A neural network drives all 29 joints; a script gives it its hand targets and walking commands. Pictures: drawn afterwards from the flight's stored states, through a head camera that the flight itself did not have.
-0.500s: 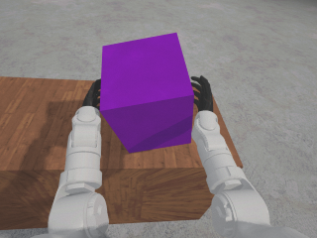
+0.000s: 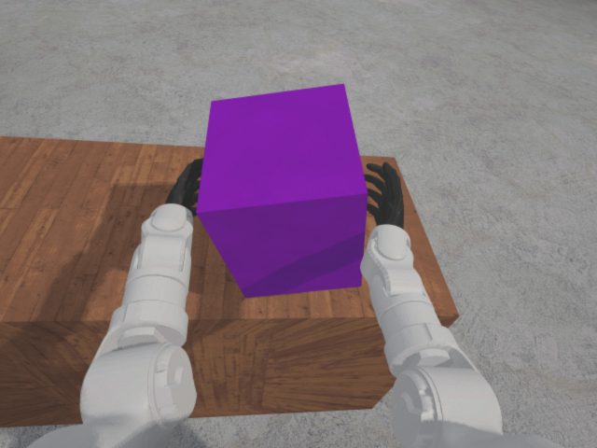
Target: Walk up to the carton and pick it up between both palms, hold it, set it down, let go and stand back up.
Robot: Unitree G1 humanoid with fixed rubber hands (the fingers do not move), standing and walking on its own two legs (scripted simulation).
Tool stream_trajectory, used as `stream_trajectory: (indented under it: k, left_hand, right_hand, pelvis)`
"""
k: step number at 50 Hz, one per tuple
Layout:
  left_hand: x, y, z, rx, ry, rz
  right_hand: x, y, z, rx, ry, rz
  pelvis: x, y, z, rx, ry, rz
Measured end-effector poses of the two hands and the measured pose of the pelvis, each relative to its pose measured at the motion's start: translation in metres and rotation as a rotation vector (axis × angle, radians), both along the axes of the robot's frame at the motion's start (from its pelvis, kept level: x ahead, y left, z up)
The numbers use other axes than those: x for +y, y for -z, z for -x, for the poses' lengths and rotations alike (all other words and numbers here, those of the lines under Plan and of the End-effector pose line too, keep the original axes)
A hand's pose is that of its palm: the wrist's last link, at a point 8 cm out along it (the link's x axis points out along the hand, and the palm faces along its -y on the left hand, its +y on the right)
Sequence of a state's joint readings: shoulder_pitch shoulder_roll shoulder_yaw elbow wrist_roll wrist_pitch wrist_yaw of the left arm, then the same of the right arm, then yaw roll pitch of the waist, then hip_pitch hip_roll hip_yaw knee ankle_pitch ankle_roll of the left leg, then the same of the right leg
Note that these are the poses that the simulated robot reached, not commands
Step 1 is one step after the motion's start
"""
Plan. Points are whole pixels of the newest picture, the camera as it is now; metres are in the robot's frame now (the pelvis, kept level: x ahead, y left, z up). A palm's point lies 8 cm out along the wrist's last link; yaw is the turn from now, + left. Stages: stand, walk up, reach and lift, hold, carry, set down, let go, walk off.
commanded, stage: set down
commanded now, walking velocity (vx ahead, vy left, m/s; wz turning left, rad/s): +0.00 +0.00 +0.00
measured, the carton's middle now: (290, 199) +0.45 -0.02 +0.07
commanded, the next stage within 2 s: none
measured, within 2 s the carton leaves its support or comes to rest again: neither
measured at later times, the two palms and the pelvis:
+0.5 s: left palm (180, 216) +0.41 +0.15 +0.07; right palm (376, 240) +0.36 -0.14 +0.08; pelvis +0.01 +0.01 +0.00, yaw +0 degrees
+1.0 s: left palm (184, 216) +0.44 +0.15 +0.04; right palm (365, 251) +0.37 -0.13 +0.05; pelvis +0.02 +0.01 +0.00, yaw +0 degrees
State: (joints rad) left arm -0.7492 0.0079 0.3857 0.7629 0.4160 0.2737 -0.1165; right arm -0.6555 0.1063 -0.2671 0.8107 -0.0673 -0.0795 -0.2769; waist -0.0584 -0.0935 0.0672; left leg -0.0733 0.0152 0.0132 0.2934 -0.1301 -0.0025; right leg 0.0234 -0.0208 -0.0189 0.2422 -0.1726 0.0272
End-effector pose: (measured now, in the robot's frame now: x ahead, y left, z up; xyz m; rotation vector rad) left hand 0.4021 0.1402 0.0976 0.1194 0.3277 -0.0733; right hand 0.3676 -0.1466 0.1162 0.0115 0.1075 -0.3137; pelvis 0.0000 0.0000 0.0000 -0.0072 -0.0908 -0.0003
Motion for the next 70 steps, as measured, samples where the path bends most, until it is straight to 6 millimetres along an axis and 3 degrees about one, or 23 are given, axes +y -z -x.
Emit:
stream_trajectory:
  k: [15,34,54,70]
  left_hand:
    - [0.013,0.020,-0.007,0.029,0.010,0.004]
    - [-0.002,0.030,-0.018,0.065,0.087,0.007]
    - [0.007,0.060,-0.040,0.075,0.088,0.012]
    - [0.004,0.063,-0.040,0.039,0.101,0.028]
  right_hand:
    - [0.016,0.023,0.003,0.036,0.037,0.004]
    - [0.002,0.045,0.011,0.086,0.100,0.030]
    - [0.015,0.077,-0.001,0.119,0.111,0.029]
    - [0.015,0.085,0.006,0.091,0.151,0.004]
  pelvis:
    - [0.006,0.001,-0.008,0.017,0.000,0.008]
    - [0.008,0.001,-0.011,0.026,0.001,0.011]
    - [0.013,0.001,-0.023,0.116,0.002,0.016]
    - [0.017,0.002,-0.023,0.134,0.003,0.022]
